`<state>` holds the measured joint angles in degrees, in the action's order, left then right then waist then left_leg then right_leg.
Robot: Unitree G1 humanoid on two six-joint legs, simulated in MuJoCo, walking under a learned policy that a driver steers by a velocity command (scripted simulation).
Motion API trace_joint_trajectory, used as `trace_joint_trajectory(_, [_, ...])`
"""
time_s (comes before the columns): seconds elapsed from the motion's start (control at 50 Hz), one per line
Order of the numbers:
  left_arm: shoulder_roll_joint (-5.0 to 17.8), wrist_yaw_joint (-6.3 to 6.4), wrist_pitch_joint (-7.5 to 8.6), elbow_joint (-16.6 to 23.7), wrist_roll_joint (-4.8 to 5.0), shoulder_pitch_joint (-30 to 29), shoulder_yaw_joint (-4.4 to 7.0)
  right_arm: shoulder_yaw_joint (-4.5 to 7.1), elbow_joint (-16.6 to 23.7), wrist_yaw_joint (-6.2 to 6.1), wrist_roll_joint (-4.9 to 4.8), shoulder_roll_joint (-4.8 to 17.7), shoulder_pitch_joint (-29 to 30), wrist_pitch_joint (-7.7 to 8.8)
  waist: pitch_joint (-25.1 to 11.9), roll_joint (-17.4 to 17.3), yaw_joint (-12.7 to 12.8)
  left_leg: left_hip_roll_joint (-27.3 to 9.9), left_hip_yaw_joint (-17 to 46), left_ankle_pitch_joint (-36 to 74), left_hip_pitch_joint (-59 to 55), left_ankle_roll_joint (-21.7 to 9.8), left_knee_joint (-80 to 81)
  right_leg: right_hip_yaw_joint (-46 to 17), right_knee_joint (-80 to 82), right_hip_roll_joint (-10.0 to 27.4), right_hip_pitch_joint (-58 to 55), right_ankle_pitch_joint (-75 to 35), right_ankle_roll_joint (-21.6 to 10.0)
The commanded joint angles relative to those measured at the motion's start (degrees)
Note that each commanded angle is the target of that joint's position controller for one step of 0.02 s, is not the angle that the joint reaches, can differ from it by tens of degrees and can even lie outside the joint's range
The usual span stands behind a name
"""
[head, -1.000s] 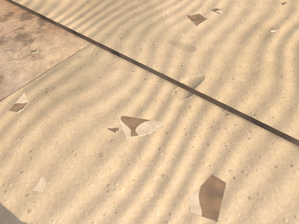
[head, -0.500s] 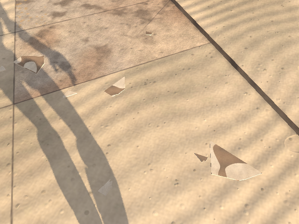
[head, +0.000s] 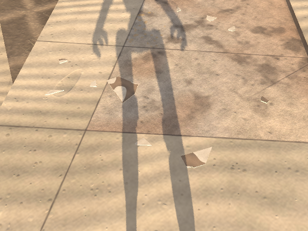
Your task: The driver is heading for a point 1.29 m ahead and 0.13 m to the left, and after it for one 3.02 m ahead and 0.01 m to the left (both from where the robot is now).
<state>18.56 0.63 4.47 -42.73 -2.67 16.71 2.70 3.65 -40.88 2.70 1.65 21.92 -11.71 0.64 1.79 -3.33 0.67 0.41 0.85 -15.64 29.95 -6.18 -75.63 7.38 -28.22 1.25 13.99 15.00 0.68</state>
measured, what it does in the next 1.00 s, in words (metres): walks ahead: left foot, then right foot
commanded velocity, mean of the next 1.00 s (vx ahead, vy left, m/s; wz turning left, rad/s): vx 1.00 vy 0.00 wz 0.19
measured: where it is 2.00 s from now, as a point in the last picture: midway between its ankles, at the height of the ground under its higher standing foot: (124, 64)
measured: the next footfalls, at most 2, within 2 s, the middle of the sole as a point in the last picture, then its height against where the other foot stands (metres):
left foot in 0.28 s outside the picture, level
right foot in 0.74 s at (147, 139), level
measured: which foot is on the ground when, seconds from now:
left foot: up 0.00-0.26, down 0.28-0.74, up 0.76-1.00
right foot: down 0.00-0.28, up 0.30-0.72, down 0.74-1.00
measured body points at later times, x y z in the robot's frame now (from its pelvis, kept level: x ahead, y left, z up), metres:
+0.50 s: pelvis +0.46 +0.07 +0.00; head +0.48 +0.07 +0.45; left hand +0.53 +0.35 -0.10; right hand +0.55 -0.20 -0.13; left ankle +0.41 +0.08 -0.73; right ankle +0.55 -0.08 -0.65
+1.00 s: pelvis +0.95 +0.16 +0.01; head +0.96 +0.18 +0.46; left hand +0.83 +0.43 -0.12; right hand +1.22 -0.01 -0.05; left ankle +1.07 +0.37 -0.67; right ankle +0.89 +0.08 -0.73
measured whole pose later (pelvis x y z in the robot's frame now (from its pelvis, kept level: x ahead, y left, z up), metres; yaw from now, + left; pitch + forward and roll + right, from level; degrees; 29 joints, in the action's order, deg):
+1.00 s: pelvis +0.95 +0.16 +0.01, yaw +8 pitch +1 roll -2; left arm 16.8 -1.1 3.3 -53.4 -0.4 30.3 3.9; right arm -2.2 -36.7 2.0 3.0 14.6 -2.1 4.9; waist 0.7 -0.5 4.2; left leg -7.0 5.0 -7.6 39.0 1.5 -48.4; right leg -5.6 -19.0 -8.9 4.1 15.2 -6.4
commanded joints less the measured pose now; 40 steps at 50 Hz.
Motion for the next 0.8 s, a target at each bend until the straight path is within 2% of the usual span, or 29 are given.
trace_joint_trajectory(0.02, [2.1, -1.04, 2.11, -1.0, 1.23, 4.74, 0.36, -1.51, 6.95, 1.53, 0.35, -2.04, 3.99, -1.05, 1.08, 7.88, -0.28, -6.84, 3.36, 3.64, 15.24, 0.53, -0.4, -13.27, 17.65, 15.83, -8.92, -4.46, -4.34])
trace_joint_trajectory(0.04, [2.17, -1.25, 2.51, -1.33, 1.21, 4.17, 0.33, -1.74, 8.21, 1.71, 0.33, -2.1, 6.16, -1.18, 2.03, 7.7, -0.84, -6.69, 2.52, 6.22, 15.34, 0.7, 1.35, -8.91, 18.79, 15.1, -7.45, -8.37, -3.94])
trace_joint_trajectory(0.06, [1.47, -1.3, 2.53, -1.73, 1.11, 2.88, 0.26, -1.74, 8.14, 1.71, -0.02, -2.0, 7.35, -1.38, 2.54, 7.04, -1.32, -5.47, 0.89, 9.13, 14.74, 0.56, 2.99, -2.95, 19.74, 11.66, -6.7, -10.97, -2.49])
trace_joint_trajectory(0.08, [3.38, -1.28, 3.14, -1.6, 0.77, 2.74, 0.42, -2.17, 10.1, 1.97, -0.24, -2.45, 8.81, -1.38, 3.95, 9.29, -2.41, -6.67, 0.92, 12.05, 14.42, 0.45, 7.39, -1.34, 20.19, 13.44, -5.24, -15.5, -2.9])
trace_joint_trajectory(0.14, [4.44, -0.89, 3.25, -3.69, 0.73, 5.51, 0.81, -2.5, 11.01, 2.94, 0.09, -1.45, 15.75, -1.05, 7.97, 4.39, -0.76, -4.4, -6.71, 15.82, 12.24, -1.32, 21.25, 6.71, 22.88, 10.35, -8.45, -25.1, -1.78])
trace_joint_trajectory(0.16, [4.58, -0.6, 3.22, -4.34, 0.6, 7.08, 0.65, -2.9, 10.45, 3.19, -0.12, -2.38, 16.05, -0.87, 7.11, 3.92, -0.25, -1.98, -9.06, 16.01, 7.94, -2.72, 25.36, 9.12, 22.24, 9.02, -9.65, -36.71, -1.01])
trace_joint_trajectory(0.18, [6.66, -0.34, 3.24, -4.58, 0.59, 8.72, 0.82, -3.22, 10.93, 3.34, 0.2, -3.16, 16.61, -0.38, 7.59, 5.62, -0.86, -0.76, -10.65, 15.43, 4.55, -3.74, 29.0, 9.32, 19.65, 11.01, -10.53, -52.07, -1.07])
trace_joint_trajectory(0.2, [8.14, 0.12, 2.79, -5.07, 0.75, 9.81, 1.1, -3.06, 10.03, 3.07, 0.48, -2.41, 15.35, -0.11, 5.92, 6.72, -1.96, 1.83, -12.02, 13.62, 1.45, -4.61, 30.54, 9.13, 16.89, 12.01, -13.96, -65.61, -1.27])
trace_joint_trajectory(0.22, [10.07, 0.5, 2.02, -5.21, 0.88, 9.77, 1.48, -2.64, 8.51, 2.42, 0.74, -1.44, 11.76, 0.21, 3.36, 8.72, -4.37, 3.66, -11.47, 11.38, -3.1, -5.46, 32.23, 8.72, 12.15, 13.08, -16.33, -73.06, -1.79])
trace_joint_trajectory(0.24, [11.83, 0.74, 0.89, -4.73, 0.67, 8.22, 1.89, -1.68, 5.74, 1.67, 0.55, 0.7, 3.97, 0.66, -1.31, 9.8, -8.57, 5.68, -10.23, 8.39, -11.54, -6.41, 33.19, 8.05, 2.94, 14.07, -17.0, -76.81, -2.91])
trace_joint_trajectory(0.26, [12.43, 0.91, -0.06, -3.9, 0.26, 5.59, 1.96, -0.28, 1.2, 0.79, 0.45, 3.08, -9.29, 0.97, -7.17, 10.67, -14.42, 6.59, -7.57, 6.47, -24.53, -8.02, 34.99, 6.95, -11.2, 14.79, -14.22, -77.52, -4.47])
trace_joint_trajectory(0.28, [12.28, 0.66, -0.49, -3.43, 0.45, 3.98, 2.06, 1.43, -2.56, -0.46, 0.63, 5.64, -18.83, 0.82, -10.64, 8.33, -18.16, 5.54, -3.55, 5.25, -38.19, -8.72, 41.13, 7.54, -30.32, 11.37, -5.79, -62.9, -4.54])
trace_joint_trajectory(0.3, [4.36, -0.15, -0.16, -1.73, 0.0, 5.24, 0.71, 3.11, -2.63, -1.73, -0.35, 10.79, -14.58, 0.18, -10.19, -9.06, -10.08, -6.07, 12.78, 6.15, -47.31, -7.46, 40.69, 5.81, -53.97, 0.92, 11.99, 7.22, -2.79])
trace_joint_trajectory(0.32, [4.45, -0.69, 0.59, 3.26, 2.87, 10.55, -0.08, 3.58, 0.69, -1.85, 0.76, 13.99, -10.78, -0.17, -23.66, -11.06, -5.29, -18.01, 41.86, -1.29, -59.56, -18.22, 51.62, -6.51, -66.58, -2.11, 27.68, 12.23, -2.02])
trace_joint_trajectory(0.34, [6.87, -0.46, 1.47, 3.42, 2.55, 2.04, 0.15, 3.51, 0.7, -2.32, 0.5, 10.25, -11.58, -0.12, -18.19, 1.33, -8.48, -16.59, 41.08, -4.19, -54.08, -16.42, 58.22, -9.9, -65.05, 0.57, 31.71, 5.78, -2.5])
trace_joint_trajectory(0.36, [5.43, -0.48, 1.77, 3.36, 2.84, 1.43, -0.31, 2.94, -1.49, -2.83, 0.13, 7.86, -10.5, 0.56, -7.34, 4.14, -5.18, -15.77, 35.05, -2.09, -42.8, -14.74, 60.4, -9.27, -59.47, 3.0, 31.88, 3.18, -2.78])
trace_joint_trajectory(0.38, [3.94, -0.5, 1.46, 3.02, 1.69, -0.3, -0.8, 2.31, -2.48, -2.91, 0.15, 5.4, -9.01, 1.7, -3.18, 8.04, -2.93, -13.39, 30.19, 0.85, -34.08, -13.07, 61.1, -10.03, -53.78, 5.45, 28.82, 2.69, -2.75])
trace_joint_trajectory(0.4, [2.96, -0.81, 0.54, 2.17, 0.73, 0.86, -1.17, 1.64, -2.42, -3.28, 0.4, 3.81, -7.4, 2.74, -1.48, 9.24, -0.61, -11.61, 26.16, 3.4, -27.24, -12.19, 61.68, -10.58, -50.8, 6.43, 24.55, 2.64, -2.56])
trace_joint_trajectory(0.44, [1.38, -1.82, -1.39, 1.5, -0.25, 1.71, -1.5, 0.24, -3.96, -3.3, -0.59, 0.41, -7.84, 4.35, 0.21, 7.24, 1.81, -8.57, 20.64, 3.94, -19.7, -11.27, 65.14, -10.63, -44.17, 8.25, 20.92, 3.64, -1.32])
trace_joint_trajectory(0.52, [-0.2, -3.02, -1.62, 6.44, 0.08, -12.31, -2.53, 0.3, -5.99, -2.18, -1.55, 0.93, -11.71, 6.02, 6.91, 4.45, -1.22, -4.09, 10.64, 14.42, -16.65, -9.4, 71.29, -6.2, -25.22, 8.86, 25.52, -9.37, -0.56])
trace_joint_trajectory(0.58, [-1.03, -4.06, -0.87, 7.85, 1.21, -17.94, -3.16, 0.21, -7.29, -1.88, -2.56, 1.31, -14.61, 7.04, 6.52, 3.78, -3.47, -3.68, 6.43, 27.03, -17.12, -6.29, 75.08, -2.48, -10.51, 5.26, 16.24, -25.23, -2.8])
trace_joint_trajectory(0.64, [0.89, -3.54, -0.7, 7.95, 1.38, -19.14, -2.59, 0.37, -9.33, -2.27, -2.1, 3.78, -16.29, 7.1, 4.6, 2.68, -3.53, -5.86, 3.91, 46.03, -29.17, -4.02, 72.92, -0.86, -3.8, 1.21, 13.41, -26.93, -5.54])
trace_joint_trajectory(0.68, [3.52, -2.89, -0.63, 6.5, 1.09, -14.9, -1.58, 0.86, -10.18, -3.14, -0.68, 6.58, -16.52, 6.38, -0.81, -1.28, -0.86, -7.91, 1.27, 68.49, -38.21, -1.97, 63.49, 1.45, -3.75, -3.66, 9.52, -17.73, -7.23])
trace_joint_trajectory(0.7, [5.35, -2.39, -0.68, 4.44, 1.28, -7.93, -0.73, 1.06, -10.57, -3.75, 0.54, 7.42, -16.03, 5.55, -4.81, -3.02, 2.78, -9.02, 0.24, 75.44, -39.93, -1.12, 54.0, 1.12, -4.46, -5.74, 3.54, -12.87, -8.26])
trace_joint_trajectory(0.72, [7.19, -1.73, -0.94, 0.57, 1.6, 3.83, 0.32, 1.21, -10.31, -4.36, 1.6, 7.78, -13.66, 4.51, -9.81, -3.69, 8.47, -9.29, -1.78, 76.73, -37.73, -0.65, 39.81, 1.03, -4.46, -6.86, -6.81, -8.79, -9.4])
trace_joint_trajectory(0.74, [9.57, -0.89, -1.39, -2.67, 1.31, 15.5, 1.7, 1.0, -9.47, -4.74, 2.1, 7.16, -10.59, 4.06, -13.54, -2.58, 14.52, -7.39, -3.82, 67.38, -27.53, -0.2, 20.43, -3.25, -5.6, -3.37, -19.98, -2.52, -11.47])
trace_joint_trajectory(0.76, [16.45, -0.4, -1.71, -3.51, -0.08, 18.05, 3.97, -1.04, -6.26, -3.41, -0.11, -1.64, -15.44, 4.94, -18.88, 16.23, 8.51, 2.15, -3.87, 18.07, -1.23, 3.76, -9.65, -32.88, -5.14, 12.78, -38.57, 8.0, -21.74])
trace_joint_trajectory(0.78, [13.22, -1.48, -2.12, -3.78, 1.35, 14.88, 3.76, -1.35, -5.29, -2.61, -0.03, -0.09, -14.44, 6.61, -23.42, 15.43, 7.13, 6.66, 3.29, -8.37, 10.89, 3.05, -15.77, -58.12, 9.26, 16.81, -41.69, 12.17, -24.98])
trace_joint_trajectory(0.8, [11.27, -1.68, -1.79, -3.19, 1.39, 8.75, 3.68, -1.86, -2.91, -2.78, -0.26, 0.23, -7.41, 7.27, -12.58, 10.07, 5.59, 1.45, 6.16, -2.24, 16.27, 2.4, -14.02, -51.46, 11.63, 15.32, -33.85, 11.49, -23.48])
